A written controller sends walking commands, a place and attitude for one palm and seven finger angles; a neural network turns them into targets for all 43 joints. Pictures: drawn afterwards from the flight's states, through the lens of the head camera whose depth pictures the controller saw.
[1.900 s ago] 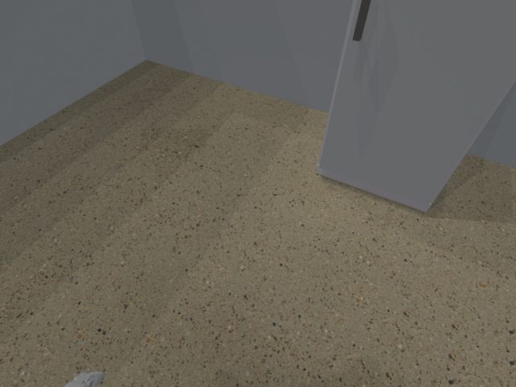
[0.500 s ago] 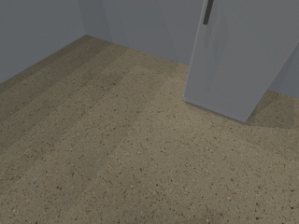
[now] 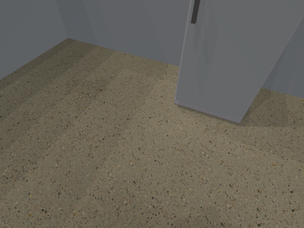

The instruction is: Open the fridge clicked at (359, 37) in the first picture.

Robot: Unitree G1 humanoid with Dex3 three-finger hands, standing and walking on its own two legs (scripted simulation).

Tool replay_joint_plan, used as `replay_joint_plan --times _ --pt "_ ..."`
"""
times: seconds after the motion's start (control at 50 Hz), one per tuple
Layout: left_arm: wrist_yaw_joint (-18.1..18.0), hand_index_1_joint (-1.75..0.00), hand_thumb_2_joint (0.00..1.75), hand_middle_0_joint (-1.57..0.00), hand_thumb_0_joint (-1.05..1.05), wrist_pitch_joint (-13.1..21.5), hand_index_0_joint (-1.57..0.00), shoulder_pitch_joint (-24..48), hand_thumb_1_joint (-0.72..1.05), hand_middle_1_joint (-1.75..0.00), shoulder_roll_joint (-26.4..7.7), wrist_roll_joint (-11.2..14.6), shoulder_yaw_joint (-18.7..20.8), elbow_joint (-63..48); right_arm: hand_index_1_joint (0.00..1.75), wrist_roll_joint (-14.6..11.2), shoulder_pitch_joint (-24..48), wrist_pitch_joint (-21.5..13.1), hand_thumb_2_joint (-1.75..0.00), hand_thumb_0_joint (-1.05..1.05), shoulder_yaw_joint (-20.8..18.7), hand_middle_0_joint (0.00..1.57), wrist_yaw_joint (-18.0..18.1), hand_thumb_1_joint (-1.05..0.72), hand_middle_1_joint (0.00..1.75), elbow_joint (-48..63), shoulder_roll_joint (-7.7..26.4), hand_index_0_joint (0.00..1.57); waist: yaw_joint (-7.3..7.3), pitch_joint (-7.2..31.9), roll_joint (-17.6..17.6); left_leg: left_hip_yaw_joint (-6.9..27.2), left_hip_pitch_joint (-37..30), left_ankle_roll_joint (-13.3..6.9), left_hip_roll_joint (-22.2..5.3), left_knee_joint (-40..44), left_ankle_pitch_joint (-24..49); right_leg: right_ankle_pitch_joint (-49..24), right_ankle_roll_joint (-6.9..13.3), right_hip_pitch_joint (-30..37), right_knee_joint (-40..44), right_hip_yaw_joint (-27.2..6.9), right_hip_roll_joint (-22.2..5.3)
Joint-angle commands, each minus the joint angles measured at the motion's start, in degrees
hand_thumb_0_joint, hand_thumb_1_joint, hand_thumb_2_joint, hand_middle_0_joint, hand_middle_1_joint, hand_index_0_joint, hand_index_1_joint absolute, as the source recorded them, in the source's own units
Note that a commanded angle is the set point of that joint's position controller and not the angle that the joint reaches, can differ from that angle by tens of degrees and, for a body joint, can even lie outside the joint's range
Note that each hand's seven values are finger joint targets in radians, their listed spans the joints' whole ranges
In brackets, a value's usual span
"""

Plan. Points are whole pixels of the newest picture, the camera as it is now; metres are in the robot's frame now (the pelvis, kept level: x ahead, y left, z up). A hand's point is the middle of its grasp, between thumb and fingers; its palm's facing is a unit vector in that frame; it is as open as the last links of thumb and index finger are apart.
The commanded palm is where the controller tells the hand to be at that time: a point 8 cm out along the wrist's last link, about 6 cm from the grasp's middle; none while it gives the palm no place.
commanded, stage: walk to a spot facing it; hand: left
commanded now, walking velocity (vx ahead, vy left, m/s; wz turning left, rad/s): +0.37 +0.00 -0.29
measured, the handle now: (198, 0) +1.21 -0.17 +0.15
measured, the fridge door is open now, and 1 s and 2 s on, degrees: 0 0 0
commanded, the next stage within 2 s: take the last steps up to it in 0.76 s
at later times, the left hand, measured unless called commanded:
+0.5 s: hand (87, 224) +0.17 +0.21 -0.18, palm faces -0.07 -0.98 -0.18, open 7.4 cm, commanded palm none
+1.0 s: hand (137, 125) +0.53 +0.10 -0.14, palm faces -0.34 -0.91 -0.23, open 7.3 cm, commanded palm none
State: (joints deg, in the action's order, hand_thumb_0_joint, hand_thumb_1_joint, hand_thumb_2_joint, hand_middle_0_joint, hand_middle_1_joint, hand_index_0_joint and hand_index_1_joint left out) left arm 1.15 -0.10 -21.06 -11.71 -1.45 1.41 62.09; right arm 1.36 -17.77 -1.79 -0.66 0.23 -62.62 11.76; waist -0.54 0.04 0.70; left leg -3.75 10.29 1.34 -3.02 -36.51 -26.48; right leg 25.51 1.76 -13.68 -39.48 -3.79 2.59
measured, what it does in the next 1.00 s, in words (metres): walks ahead, turning right: left foot, then right foot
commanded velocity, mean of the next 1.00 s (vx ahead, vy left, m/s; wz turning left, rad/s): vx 0.32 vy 0.00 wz -0.28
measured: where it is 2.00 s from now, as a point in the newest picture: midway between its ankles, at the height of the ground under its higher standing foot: (178, 157)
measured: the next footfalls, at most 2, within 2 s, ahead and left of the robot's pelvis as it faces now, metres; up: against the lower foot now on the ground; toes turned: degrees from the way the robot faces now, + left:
left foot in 0.40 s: +0.33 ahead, +0.11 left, +0.00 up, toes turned +1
right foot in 0.84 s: +0.41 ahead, -0.16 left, +0.00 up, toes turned -26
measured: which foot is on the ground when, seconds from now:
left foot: down 0.00-0.06, up 0.08-0.38, down 0.40-0.84, up 0.86-1.00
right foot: down 0.00-0.38, up 0.40-0.82, down 0.84-1.00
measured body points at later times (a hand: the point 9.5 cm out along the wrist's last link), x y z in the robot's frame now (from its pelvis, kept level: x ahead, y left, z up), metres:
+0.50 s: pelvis +0.20 +0.02 +0.00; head +0.23 +0.04 +0.45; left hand +0.17 +0.26 -0.16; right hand +0.30 -0.21 -0.13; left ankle +0.28 +0.11 -0.72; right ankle +0.05 -0.07 -0.62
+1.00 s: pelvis +0.39 -0.05 +0.02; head +0.42 -0.07 +0.46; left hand +0.55 +0.14 -0.12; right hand +0.31 -0.28 -0.14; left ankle +0.40 +0.09 -0.64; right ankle +0.38 -0.14 -0.72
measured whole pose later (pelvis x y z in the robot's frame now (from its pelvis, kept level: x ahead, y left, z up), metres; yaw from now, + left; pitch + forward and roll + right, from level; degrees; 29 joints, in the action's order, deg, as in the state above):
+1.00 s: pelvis +0.39 -0.05 +0.02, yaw -20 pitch +0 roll +0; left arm -0.1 2.6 -10.6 -10.0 -1.4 2.7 55.9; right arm 1.8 -15.4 -0.3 -2.9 0.2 -59.9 11.4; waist 2.0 -3.9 -1.9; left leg -5.3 27.7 2.9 -7.6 -66.5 -21.2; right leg 14.3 3.0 -15.5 -29.6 6.4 0.0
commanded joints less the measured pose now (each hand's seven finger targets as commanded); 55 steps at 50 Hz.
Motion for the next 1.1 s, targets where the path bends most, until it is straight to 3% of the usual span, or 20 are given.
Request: replay_joint_plan --times 0.0,0.02,0.04,0.06,0.08,0.16,0.26,0.34,0.38,0.4,0.44,0.52,0.72,0.78,0.8,0.82,0.84,0.88,0.94,1.08 --pt "-0.38 -0.3 0.9 -0.2 0.0 3.26 -0.2 2.13 0.9 -0.3 -4.21 0.3 1.94 -5.27 0.3 -0.19 -4.99 -1.71 -0.9 0.0 -2.98 0.2 1.21 -0.9 0.3 1.02 10.33 0.2 1.24 -4.78 -10.43 11.43 -7.43 -9.01 -13.63 6.01 29.0 -4.55 1.96 -11.82 -1.69 4.97 -1.67" --pt "-0.36 -0.3 0.9 -0.2 0.0 3.38 -0.2 -1.69 0.9 -0.3 -4.25 0.17 2.34 -3.96 0.3 -0.27 -2.91 -1.57 -0.9 0.0 -2.73 0.2 1.14 -0.9 0.3 1.47 9.53 0.2 -1.44 -4.26 -6.85 5.38 1.08 -6.54 -10.85 -2.46 32.76 -9.21 3.07 -0.41 5.12 4.19 -2.19" --pt "-0.94 -0.3 0.9 -0.2 0.0 3.88 -0.2 -12.17 0.9 -0.3 -7.52 -0.08 3.46 -0.47 0.3 -0.75 1.98 -2.02 -0.9 0.0 -2.24 0.2 0.85 -0.9 0.3 4.03 7.13 0.2 -6.1 -1.74 7.31 -3.37 17.9 -2.66 -4.59 -21.36 30.95 -24.77 6.5 17.03 12.32 -8.97 -8.72" --pt "-2.13 -0.3 0.9 -0.2 0.0 4.39 -0.2 -23.42 0.9 -0.3 -11.77 0.08 4.25 3.39 0.3 -0.7 11.72 -2.83 -0.9 0.0 -1.53 0.2 0.4 -0.9 0.3 8.97 4.79 0.2 -10.15 -3.1 19.93 -5.74 35.76 -0.23 1.85 -34.34 -4.94 -51.41 12.03 26.94 17.97 -29.13 -21.23" --pt "-3.01 -0.3 0.9 -0.2 0.0 4.18 -0.2 -26.23 0.9 -0.3 -10.99 0.0 3.77 4.34 0.3 -0.28 18.33 -3.1 -0.9 0.0 -1.57 0.2 0.61 -0.9 0.3 11.05 4.86 0.2 -11.48 -4.69 11.62 0.61 43.48 -0.6 -0.04 -39.54 -9.36 -61.65 15.52 30.81 15.76 -32.08 -22.93" --pt "-3.84 -0.3 0.9 -0.2 0.0 4.4 -0.2 -14.26 0.9 -0.3 -5.73 -0.88 2.14 0.79 0.3 -0.21 17.71 -1.49 -0.9 0.0 -2.21 0.2 -0.6 -0.9 0.3 11.18 2.41 0.2 -3.81 -8.85 2.66 2.31 41.48 0.1 -4.56 -32.12 -2.14 -34.33 11.54 17.43 20.25 -20.11 -18.91" --pt "-3.26 -0.3 0.9 -0.2 0.0 4.99 -0.2 -5.66 0.9 -0.3 -6.78 0.14 2.19 0.19 0.3 -1.31 12.72 -1.06 -0.9 0.0 -2.11 0.2 -2.28 -0.9 0.3 10.71 0.46 0.2 1.83 -9.63 7.85 -5.14 12.01 -0.79 0.1 -8.79 17.91 -38.83 6.14 -1.28 26.47 -5.78 -10.41" --pt "-2.88 -0.3 0.9 -0.2 0.0 5.1 -0.2 -6.11 0.9 -0.3 -6.94 0.85 3.25 0.36 0.3 -0.1 -9.65 -1.86 -0.9 0.0 -4.08 0.2 -0.09 -0.9 0.3 3.95 6.36 0.2 10.46 6.66 1.79 -1.57 -18.17 -3.63 -0.38 1.02 22.41 -45.2 3.17 -1.38 -4.17 -2.99 -7.27" --pt "-1.79 -0.3 0.9 -0.2 0.0 4.81 -0.2 -8.5 0.9 -0.3 -0.66 1.55 2.52 -2.49 0.3 0.37 -14.93 -1.59 -0.9 0.0 -5.32 0.2 0.39 -0.9 0.3 3.39 13.77 0.2 8.2 11.1 -14.64 32.21 -19.46 -12.96 -24.05 17.23 17.31 5.18 1.8 -13.92 -37.8 2.19 2.09" --pt "-2.07 -0.3 0.9 -0.2 0.0 4.35 -0.2 -6.4 0.9 -0.3 0.32 1.19 1.93 -3.33 0.3 -0.12 -8.86 -1.84 -0.9 0.0 -5.02 0.2 0.94 -0.9 0.3 4.24 12.25 0.2 6.64 6.45 -12.73 33.88 -14.4 -13.91 -25.56 22.15 6.82 3.79 1.97 -19.12 -43.0 0.18 -1.31" --pt "-0.95 -0.3 0.9 -0.2 0.0 3.44 -0.2 -1.59 0.9 -0.3 -0.45 0.05 2.43 -3.75 0.3 0.14 -0.75 -2.51 -0.9 0.0 -3.32 0.2 0.87 -0.9 0.3 6.07 4.97 0.2 3.34 -4.01 -8.64 22.44 -0.38 -11.24 -20.66 24.17 0.78 -4.01 1.24 -21.81 -41.43 1.01 -7.23" --pt "-0.03 -0.3 0.9 -0.2 0.0 0.39 -0.2 -4.14 0.9 -0.3 1.8 -0.57 2.63 -4.04 0.3 0.29 3.9 -3.29 -0.9 0.0 -2.96 0.2 0.77 -0.9 0.3 6.41 3.19 0.2 -2.12 -4.9 -7.54 6.09 13.33 -8.52 -15.94 26.52 2.64 -7.0 0.14 -14.23 -31.0 3.81 -9.38" --pt "1.35 -0.3 0.9 -0.2 0.0 0.55 -0.2 12.8 0.9 -0.3 -0.59 -0.64 3.45 -11.72 0.3 0.68 -1.42 -2.52 -0.9 0.0 -4.39 0.2 0.37 -0.9 0.3 5.23 7.79 0.2 1.7 -5.08 -5.09 -2.81 0.89 -8.31 -17.18 22.5 13.4 -11.67 -1.54 -10.46 -0.25 10.12 -7.8" --pt "1.02 -0.3 0.9 -0.2 0.0 1.53 -0.2 5.4 0.9 -0.3 -3.57 -0.84 3.88 -9.51 0.3 0.46 -2.03 -1.78 -0.9 0.0 -4.0 0.2 0.19 -0.9 0.3 5.23 8.05 0.2 -2.38 -0.08 -1.71 -8.98 1.17 -4.52 -13.04 3.13 28.75 -12.86 0.76 5.12 10.32 13.5 -3.22" --pt "0.38 -0.3 0.9 -0.2 0.0 2.43 -0.2 -2.94 0.9 -0.3 -9.0 -0.98 5.14 -7.2 0.3 -0.25 -1.61 -1.87 -0.9 0.0 -3.46 0.2 -0.41 -0.9 0.3 6.25 6.23 0.2 -6.22 5.65 7.38 -13.31 12.12 -1.42 -9.72 -14.44 23.86 -12.35 4.88 19.67 13.84 1.06 -12.79" --pt "-0.44 -0.3 0.9 -0.2 0.0 2.92 -0.2 -9.12 0.9 -0.3 -16.12 -0.06 6.52 -5.84 0.3 -0.58 0.12 -2.31 -0.9 0.0 -2.5 0.2 -0.52 -0.9 0.3 9.65 3.49 0.2 -7.0 9.93 18.55 -10.62 28.93 1.48 -1.19 -31.57 -6.55 -26.31 12.41 30.16 19.33 -24.52 -27.49" --pt "-1.26 -0.3 0.9 -0.2 0.0 2.93 -0.2 -8.81 0.9 -0.3 -16.32 0.67 6.58 -5.57 0.3 -0.69 4.16 -2.26 -0.9 0.0 -2.89 0.2 0.13 -0.9 0.3 9.85 5.74 0.2 -8.02 10.83 13.16 -1.39 30.34 0.64 -3.0 -37.83 -6.93 -31.21 14.36 26.79 20.47 -25.02 -28.4" --pt "-1.9 -0.3 0.9 -0.2 0.0 2.97 -0.2 -0.08 0.9 -0.3 -10.87 0.61 4.92 -7.18 0.3 -0.31 5.98 -1.7 -0.9 0.0 -2.79 0.2 0.25 -0.9 0.3 8.87 4.97 0.2 -3.91 3.75 1.75 2.28 30.39 0.65 -6.48 -38.27 2.03 -30.2 12.32 16.86 20.82 -15.01 -24.33" --pt "-1.99 -0.3 0.9 -0.2 0.0 3.72 -0.2 5.56 0.9 -0.3 -7.14 0.15 3.24 -7.22 0.3 0.39 0.32 0.34 -0.9 0.0 -2.53 0.2 -0.17 -0.9 0.3 5.85 2.45 0.2 1.26 0.55 3.91 0.36 21.66 1.79 -6.79 -29.07 7.0 -30.91 8.46 3.59 23.15 -2.68 -18.75" --pt "-1.55 -0.3 0.9 -0.2 0.0 3.91 -0.2 3.79 0.9 -0.3 -7.98 -0.06 3.26 -3.83 0.3 -0.16 4.59 -0.2 -0.9 0.0 -2.45 0.2 -1.53 -0.9 0.3 7.19 0.77 0.2 0.03 -1.8 6.33 -2.79 15.65 1.09 -4.54 -6.67 10.38 -17.04 7.78 3.15 25.56 -0.77 -17.07"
